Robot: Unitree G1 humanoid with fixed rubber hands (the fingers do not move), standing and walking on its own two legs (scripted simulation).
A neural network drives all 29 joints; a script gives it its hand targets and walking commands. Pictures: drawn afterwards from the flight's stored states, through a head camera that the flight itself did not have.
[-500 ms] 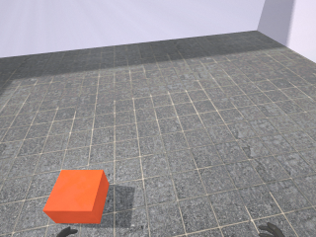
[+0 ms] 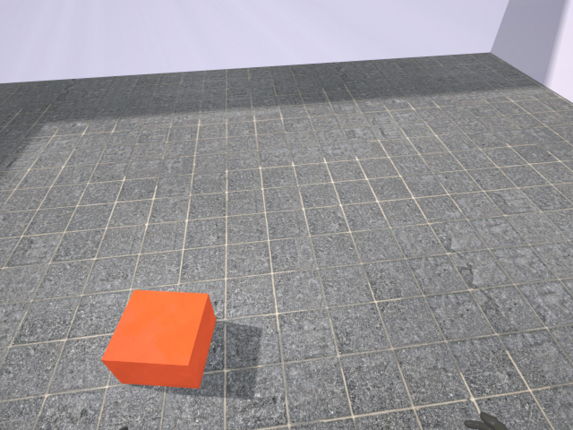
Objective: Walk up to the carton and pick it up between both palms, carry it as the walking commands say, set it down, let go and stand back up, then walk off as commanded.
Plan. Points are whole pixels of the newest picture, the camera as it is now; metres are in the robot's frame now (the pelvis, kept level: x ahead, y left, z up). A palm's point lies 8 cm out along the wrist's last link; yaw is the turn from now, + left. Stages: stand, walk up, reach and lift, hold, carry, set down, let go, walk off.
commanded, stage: walk off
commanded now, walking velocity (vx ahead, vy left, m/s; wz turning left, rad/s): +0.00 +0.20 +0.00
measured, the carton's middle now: (165, 337) +0.63 +0.45 -0.65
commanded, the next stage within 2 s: none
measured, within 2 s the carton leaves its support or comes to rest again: neither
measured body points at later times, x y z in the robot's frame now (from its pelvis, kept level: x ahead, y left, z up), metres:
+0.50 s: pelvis +0.00 -0.02 +0.01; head +0.00 -0.04 +0.46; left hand +0.10 +0.27 -0.08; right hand +0.12 -0.28 -0.11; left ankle +0.00 +0.11 -0.67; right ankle -0.02 -0.12 -0.71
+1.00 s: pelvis -0.01 +0.08 +0.01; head +0.02 +0.10 +0.46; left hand +0.08 +0.35 -0.11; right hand +0.11 -0.19 -0.09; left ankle +0.00 +0.18 -0.71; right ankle -0.08 -0.08 -0.64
